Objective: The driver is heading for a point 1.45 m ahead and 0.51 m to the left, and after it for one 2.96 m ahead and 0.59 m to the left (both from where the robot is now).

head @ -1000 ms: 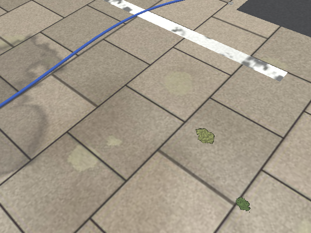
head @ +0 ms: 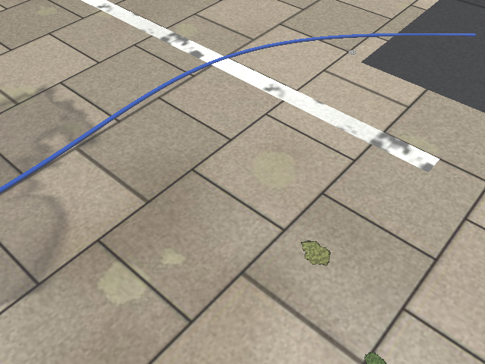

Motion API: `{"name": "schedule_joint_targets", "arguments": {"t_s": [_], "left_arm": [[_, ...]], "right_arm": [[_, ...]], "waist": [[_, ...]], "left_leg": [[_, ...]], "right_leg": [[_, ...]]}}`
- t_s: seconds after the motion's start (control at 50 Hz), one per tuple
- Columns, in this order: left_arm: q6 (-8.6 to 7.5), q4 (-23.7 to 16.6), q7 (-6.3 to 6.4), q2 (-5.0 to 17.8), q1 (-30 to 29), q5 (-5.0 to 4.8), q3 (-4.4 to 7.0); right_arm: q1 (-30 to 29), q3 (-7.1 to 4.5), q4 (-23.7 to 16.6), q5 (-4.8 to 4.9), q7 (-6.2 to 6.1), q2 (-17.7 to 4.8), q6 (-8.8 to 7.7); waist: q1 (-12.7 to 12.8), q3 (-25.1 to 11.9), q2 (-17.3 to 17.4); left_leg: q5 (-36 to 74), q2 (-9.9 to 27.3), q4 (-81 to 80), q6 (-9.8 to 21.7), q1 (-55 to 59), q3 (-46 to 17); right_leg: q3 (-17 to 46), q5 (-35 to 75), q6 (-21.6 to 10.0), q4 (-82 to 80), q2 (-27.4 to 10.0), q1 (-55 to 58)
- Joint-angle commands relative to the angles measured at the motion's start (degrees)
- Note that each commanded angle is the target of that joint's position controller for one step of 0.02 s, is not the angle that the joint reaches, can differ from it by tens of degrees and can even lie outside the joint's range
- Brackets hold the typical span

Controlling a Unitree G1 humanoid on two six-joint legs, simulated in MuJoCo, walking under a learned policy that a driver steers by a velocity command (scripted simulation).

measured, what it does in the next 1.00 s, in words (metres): walks ahead, turning left: right foot, then left foot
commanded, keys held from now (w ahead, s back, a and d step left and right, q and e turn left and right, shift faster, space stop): w+shift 0.26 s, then w+q+shift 0.74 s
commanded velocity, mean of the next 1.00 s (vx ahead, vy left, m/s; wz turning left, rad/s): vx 0.89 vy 0.00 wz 0.51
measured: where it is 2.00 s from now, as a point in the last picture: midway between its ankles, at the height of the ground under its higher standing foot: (74, 171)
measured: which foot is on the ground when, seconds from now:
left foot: down 0.00-0.14, up 0.16-0.60, down 0.62-1.00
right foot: up 0.00-0.12, down 0.14-0.62, up 0.64-1.00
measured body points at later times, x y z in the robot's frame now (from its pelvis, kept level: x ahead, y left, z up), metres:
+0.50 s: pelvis +0.26 -0.06 -0.03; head +0.28 -0.06 +0.42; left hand +0.14 +0.17 -0.16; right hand +0.47 -0.26 -0.14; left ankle +0.45 +0.07 -0.69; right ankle +0.07 -0.14 -0.75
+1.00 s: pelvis +0.70 +0.05 -0.03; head +0.74 +0.08 +0.42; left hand +0.87 +0.35 -0.08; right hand +0.79 -0.23 -0.15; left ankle +0.49 +0.01 -0.75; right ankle +0.98 +0.01 -0.72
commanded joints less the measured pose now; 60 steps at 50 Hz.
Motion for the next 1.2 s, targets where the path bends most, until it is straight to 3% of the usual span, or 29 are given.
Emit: {"name": "schedule_joint_targets", "arguments": {"t_s": [0.02, 0.06, 0.12, 0.14, 0.16, 0.18, 0.22, 0.26, 0.36, 0.44, 0.52, 0.58, 0.6, 0.62, 0.64, 0.66, 0.7, 0.72, 0.78, 0.86, 0.92, 0.98, 1.02, 1.04, 1.06, 1.08, 1.1, 1.14, 1.2], "left_arm": [[-1.82, -5.3, -0.98, 3.5, -5.8, -0.39, 1.10], [-1.46, -6.1, -0.84, 3.1, -5.5, -0.56, 1.13], [-2.14, -3.8, 0.18, 3.9, 4.5, -0.61, 1.90], [-3.17, -0.9, 0.86, 6.6, 14.5, -0.41, 3.07], [-4.01, 0.1, 1.59, 13.3, 23.0, 1.11, 4.50], [-3.74, -0.5, 1.55, 11.7, 18.7, 1.09, 3.77], [-4.41, -3.6, 1.00, 8.5, 9.2, -0.05, 3.11], [-5.34, -3.8, 1.13, 6.4, 8.2, -0.59, 2.37], [-6.95, -2.4, 1.47, 5.2, 13.9, -0.29, 1.99], [-7.77, -2.3, 1.91, 3.0, 15.8, -0.34, 0.96], [-7.63, -2.0, 3.35, 6.0, 16.9, -0.44, 0.93], [-4.93, -3.8, 5.17, 11.9, 15.0, 0.74, 2.80], [-4.13, -5.2, 4.97, 13.3, 12.4, 1.07, 3.51], [-4.08, -5.8, 3.99, 12.7, 10.0, 1.01, 3.81], [-5.59, -11.1, 2.14, 3.3, 8.0, 0.47, 1.92], [-7.24, -16.1, 1.74, 5.4, 3.6, -1.04, 1.63], [-8.78, -17.4, 1.49, 7.0, 0.3, -0.42, 1.31], [-8.15, -17.5, 1.53, 6.5, -0.5, 0.51, 1.12], [-4.29, -19.3, 0.82, 4.9, -0.4, 2.99, 0.32], [-3.69, -26.6, -0.14, 4.0, -15.2, 1.72, -1.20], [-3.87, -28.8, -0.19, 4.1, -19.0, 0.41, -1.66], [-4.04, -29.4, 0.85, 7.0, -15.7, 0.02, -0.85], [-4.46, -25.7, 2.50, 13.0, 0.6, -0.92, 1.81], [-4.52, -22.6, 3.72, 16.4, 13.3, -0.24, 3.39], [-4.59, -21.1, 4.35, 18.7, 19.9, 2.38, 4.19], [-4.41, -21.9, 3.11, 20.4, 13.6, 2.66, 4.90], [-4.04, -23.8, 2.51, 12.9, 5.9, 2.12, 3.94], [-3.96, -21.8, 2.04, 7.7, 3.8, 1.96, 2.70], [-5.68, -16.0, 1.21, 5.1, 8.7, 0.59, 1.82]], "right_arm": [[-3.8, -2.01, -3.3, 0.50, -0.11, -8.5, -2.32], [-4.1, -2.43, -3.5, 0.53, 0.10, -9.3, -2.45], [-6.3, -2.86, -4.6, 0.62, 0.77, -9.3, -2.51], [-8.2, -2.28, -5.7, -0.25, 1.12, -7.5, -2.95], [-11.9, -0.45, -9.8, -0.21, 1.68, -0.8, -3.66], [-13.2, -0.82, -11.6, -0.42, 2.04, -1.9, -3.86], [-13.6, -1.39, -11.4, -0.68, 3.18, -5.2, -4.13], [-11.3, -1.57, -10.3, -1.85, 3.99, -5.2, -3.34], [-19.6, -1.08, -12.9, -0.02, 4.57, -3.0, -0.71], [-27.8, -0.07, -16.3, -0.11, 5.00, -2.1, -0.91], [-29.1, 0.74, -18.3, -0.21, 4.80, -2.5, -1.07], [-11.8, -1.03, -14.4, 0.00, 4.14, -8.0, -0.87], [0.9, -2.60, -10.7, 0.12, 3.66, -10.8, -0.83], [7.6, -4.34, -9.0, 0.14, 2.77, -13.1, -0.69], [1.2, -5.48, -9.5, -0.63, 2.14, -16.9, 0.29], [0.8, -5.98, -10.3, -0.47, 2.33, -18.7, 0.63], [-0.7, -4.77, -9.5, -0.53, 1.51, -11.7, -0.14], [-2.8, -4.30, -9.7, -0.65, 1.14, -10.3, -0.77], [-4.6, -2.91, -10.7, 0.84, 0.53, -9.0, -2.96], [-0.8, -3.45, -11.6, 0.93, 0.92, -11.1, -4.17], [4.0, -4.21, -11.2, 1.42, 1.40, -12.6, -3.83], [2.5, -4.69, -12.1, 1.55, 0.80, -14.4, -3.72], [-2.5, -5.54, -13.6, 0.73, 1.02, -18.4, -4.14], [-6.0, -4.96, -14.9, 0.26, 1.35, -15.8, -4.70], [-5.0, -2.26, -17.0, 0.85, 1.12, -4.9, -4.86], [1.3, -1.33, -20.7, 3.49, 0.68, -6.0, -4.24], [-3.1, -1.70, -18.5, 1.55, 0.22, -10.1, -2.92], [-8.1, -1.85, -18.9, -0.36, 1.96, -9.7, -1.61], [-11.2, -0.23, -22.6, -1.49, 4.17, -4.4, -0.12]], "waist": [[1.6, 6.0, 5.9], [1.9, 7.4, 7.9], [6.2, 7.2, 1.7], [10.6, 3.8, -5.5], [13.1, -0.4, -22.1], [9.2, 2.2, -16.7], [4.1, 5.0, -4.5], [1.2, 3.9, -4.6], [2.6, 10.1, -3.1], [3.7, 12.3, -3.3], [1.8, 9.4, -6.0], [-7.8, -2.1, -10.7], [-13.1, -7.3, -10.9], [-16.1, -8.8, -7.4], [-6.9, -6.0, 11.1], [-6.8, -11.0, 7.9], [-3.2, -0.3, -6.0], [-0.5, 3.1, -8.5], [4.0, 6.7, -7.2], [-0.3, 10.5, -2.7], [-4.3, 6.6, 1.0], [-2.1, 1.5, 2.5], [7.9, -8.5, 3.9], [14.0, -14.0, 2.4], [12.7, -18.5, -11.7], [5.2, -24.9, -24.6], [5.3, -14.7, -11.9], [4.3, -3.4, -1.9], [1.3, 2.0, -5.5]], "left_leg": [[-18.1, 13.4, -12.9, 6.6, -5.1, -12.8], [-19.6, 13.4, -11.7, 7.0, -10.7, -10.8], [-21.7, 12.0, -2.0, 7.3, -22.8, -7.9], [-15.5, 8.1, 12.9, 6.2, -29.5, -3.8], [-14.0, 0.6, 38.7, 3.0, -39.9, 3.7], [-10.7, -1.7, 50.2, 3.9, -49.1, -3.7], [1.7, 5.5, 53.4, 3.6, -48.7, -6.3], [4.0, 7.7, 50.3, 1.1, -42.9, -4.1], [11.9, 4.4, 46.8, -0.3, -46.7, -3.4], [17.4, 3.9, 34.8, 0.8, -42.9, 3.7], [15.8, -0.5, 24.4, 5.1, -31.5, 11.6], [5.9, -6.6, 23.8, 8.6, -15.0, 13.0], [2.1, -6.7, 21.4, 10.6, -2.8, 9.9], [-2.5, -3.6, 16.7, 12.7, 9.3, 2.8], [-6.8, 9.5, 13.5, 20.0, 23.1, -25.5], [-13.5, 14.8, 2.4, 26.0, 28.2, -46.4], [-10.6, 14.1, -4.6, 20.2, 14.1, -40.6], [-5.2, 11.4, -5.1, 18.2, 6.0, -35.3], [1.2, 5.3, -6.3, 16.6, -9.2, -26.0], [18.1, -0.1, -8.4, 13.1, -18.7, -20.6], [34.3, 0.5, -6.0, 9.7, -9.6, -21.1], [50.1, 1.0, 3.4, 6.3, -1.7, -21.7], [52.9, 0.8, 23.5, 4.1, -2.7, -22.9], [43.3, -1.5, 38.4, 3.6, -10.7, -20.8], [-9.7, -6.4, 58.2, 3.5, -26.3, -14.7], [-13.3, -6.0, 67.1, 3.2, -35.5, -10.1], [-5.5, -0.6, 66.3, 3.4, -38.3, -8.5], [-1.2, 2.8, 62.5, 2.4, -37.0, -6.5], [-1.6, 5.7, 59.9, 2.0, -37.7, -7.4]], "right_leg": [[-0.5, 2.3, 0.3, -5.3, -1.5, -4.4], [-2.5, 1.0, 0.2, -12.1, -0.7, 2.5], [-6.5, 3.6, -0.7, -19.1, 1.6, 20.6], [-0.4, -1.7, -1.8, -22.3, -1.4, 32.1], [27.0, -26.4, -5.5, -34.6, -18.1, 38.0], [45.4, -37.7, -9.0, -41.4, -22.7, 33.4], [31.8, -24.8, -7.6, -38.3, -18.6, 26.5], [22.9, -16.6, -6.1, -41.1, -14.2, 22.1], [5.7, 2.9, -2.7, -44.4, -10.8, 19.5], [-4.3, 19.1, -1.0, -46.9, -9.0, 19.7], [-11.5, 64.0, 1.3, -40.4, -10.8, 27.3], [-12.2, 90.6, 1.7, -12.3, -13.2, 32.7], [-10.6, 86.6, 0.5, 3.5, -13.9, 28.3], [-10.7, 62.2, -0.4, 23.7, -9.9, 16.5], [-6.6, -3.0, 2.5, 44.9, 2.6, -14.7], [6.7, -3.9, 1.9, 51.2, 3.9, -27.4], [8.8, 2.6, 0.4, 39.7, -2.4, -27.1], [8.5, 2.1, 1.2, 35.7, -4.1, -23.6], [6.6, -0.3, 4.9, 27.3, -6.9, -18.1], [1.4, 16.4, 6.6, 3.8, -5.2, -11.4], [-0.1, 25.9, 4.6, -7.6, -1.1, -7.1], [1.5, 23.3, 2.8, -16.5, 2.2, 3.3], [3.8, 16.7, 2.0, -17.0, 1.9, 21.9], [6.5, 9.0, 1.3, -14.3, -2.9, 36.0], [23.9, -4.5, -1.0, -15.7, -19.6, 49.1], [52.9, -12.9, -5.8, -27.3, -28.2, 49.7], [45.4, -22.7, -5.5, -30.3, -23.6, 39.8], [29.5, -8.6, -4.7, -31.4, -18.8, 25.4], [17.9, 2.1, -4.3, -34.4, -15.6, 16.5]]}}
